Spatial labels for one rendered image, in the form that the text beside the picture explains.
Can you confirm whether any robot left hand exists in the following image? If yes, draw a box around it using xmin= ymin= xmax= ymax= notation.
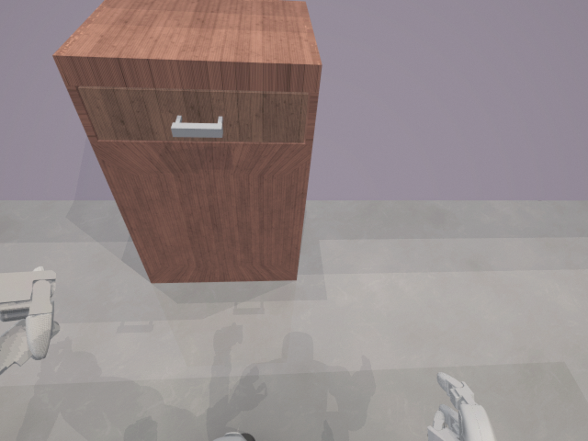
xmin=0 ymin=266 xmax=60 ymax=375

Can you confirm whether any drawer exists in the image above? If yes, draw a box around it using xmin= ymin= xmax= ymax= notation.
xmin=78 ymin=86 xmax=309 ymax=142

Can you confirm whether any robot right hand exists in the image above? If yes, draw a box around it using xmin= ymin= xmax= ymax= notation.
xmin=427 ymin=372 xmax=497 ymax=441

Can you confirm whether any handle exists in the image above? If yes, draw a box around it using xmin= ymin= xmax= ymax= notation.
xmin=171 ymin=116 xmax=223 ymax=138

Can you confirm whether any cabinet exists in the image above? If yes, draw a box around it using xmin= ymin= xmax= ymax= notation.
xmin=52 ymin=0 xmax=322 ymax=283

